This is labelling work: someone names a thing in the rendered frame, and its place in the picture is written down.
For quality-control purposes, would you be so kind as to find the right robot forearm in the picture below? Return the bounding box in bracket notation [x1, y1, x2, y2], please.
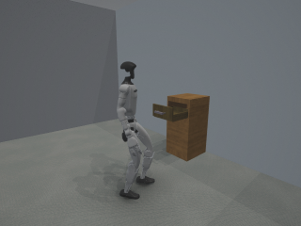
[118, 108, 134, 138]

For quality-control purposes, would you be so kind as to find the robot left thigh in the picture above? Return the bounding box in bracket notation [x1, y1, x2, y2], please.
[135, 122, 153, 158]

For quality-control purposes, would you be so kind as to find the right robot upper arm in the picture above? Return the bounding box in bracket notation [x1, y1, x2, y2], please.
[117, 84, 130, 115]

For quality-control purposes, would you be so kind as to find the right robot hand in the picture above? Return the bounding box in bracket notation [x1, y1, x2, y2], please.
[127, 136, 142, 156]

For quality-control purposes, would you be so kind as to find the handle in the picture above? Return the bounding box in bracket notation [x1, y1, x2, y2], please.
[154, 110, 166, 115]

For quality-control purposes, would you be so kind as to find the drawer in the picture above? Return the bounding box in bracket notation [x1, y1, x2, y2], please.
[152, 104, 188, 122]

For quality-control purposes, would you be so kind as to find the right robot foot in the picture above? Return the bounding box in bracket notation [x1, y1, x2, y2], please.
[119, 189, 140, 200]

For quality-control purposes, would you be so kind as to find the cabinet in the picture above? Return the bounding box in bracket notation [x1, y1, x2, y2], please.
[166, 93, 210, 162]

